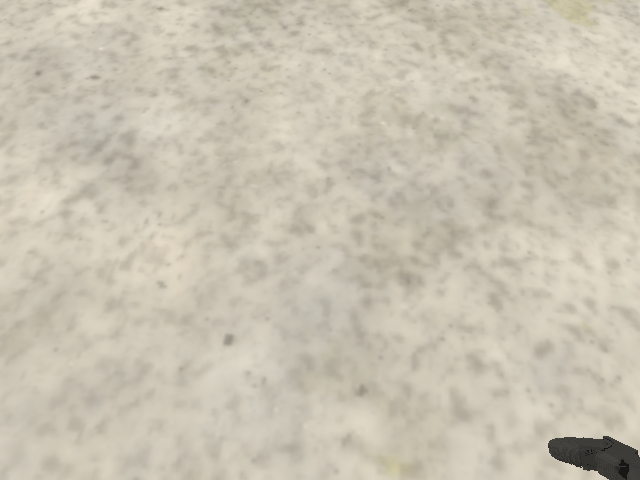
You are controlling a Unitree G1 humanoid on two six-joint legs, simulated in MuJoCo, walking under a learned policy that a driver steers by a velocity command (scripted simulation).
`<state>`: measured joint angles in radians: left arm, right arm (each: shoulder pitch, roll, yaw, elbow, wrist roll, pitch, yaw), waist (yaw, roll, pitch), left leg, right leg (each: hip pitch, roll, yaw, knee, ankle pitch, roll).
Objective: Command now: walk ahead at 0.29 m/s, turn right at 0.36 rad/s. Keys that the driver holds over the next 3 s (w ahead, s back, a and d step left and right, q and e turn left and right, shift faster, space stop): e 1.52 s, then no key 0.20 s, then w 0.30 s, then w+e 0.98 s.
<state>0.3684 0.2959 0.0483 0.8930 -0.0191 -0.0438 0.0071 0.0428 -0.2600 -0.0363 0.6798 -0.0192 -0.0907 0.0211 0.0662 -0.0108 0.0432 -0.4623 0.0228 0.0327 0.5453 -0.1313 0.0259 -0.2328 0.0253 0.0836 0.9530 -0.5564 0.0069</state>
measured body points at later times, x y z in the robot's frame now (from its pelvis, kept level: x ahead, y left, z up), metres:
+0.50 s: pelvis +0.11 -0.03 +0.01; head +0.15 -0.07 +0.45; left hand +0.33 +0.20 -0.08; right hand +0.18 -0.35 -0.12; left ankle +0.09 +0.11 -0.66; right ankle +0.13 -0.13 -0.73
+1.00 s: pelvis +0.13 +0.00 +0.01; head +0.17 +0.00 +0.46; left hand +0.43 +0.17 -0.09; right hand +0.08 -0.31 -0.08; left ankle +0.20 +0.10 -0.73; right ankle +0.06 -0.11 -0.65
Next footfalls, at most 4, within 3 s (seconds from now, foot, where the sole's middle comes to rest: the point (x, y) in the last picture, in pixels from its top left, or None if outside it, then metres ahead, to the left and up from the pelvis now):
0.40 right None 0.17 -0.14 -0.76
0.84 left None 0.23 0.07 -0.76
1.26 right None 0.06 -0.14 -0.76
1.74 left None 0.24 0.00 -0.76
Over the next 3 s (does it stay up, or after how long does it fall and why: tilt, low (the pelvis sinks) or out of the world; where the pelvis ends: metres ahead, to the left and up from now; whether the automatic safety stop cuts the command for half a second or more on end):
stays up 0.27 -0.52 0.00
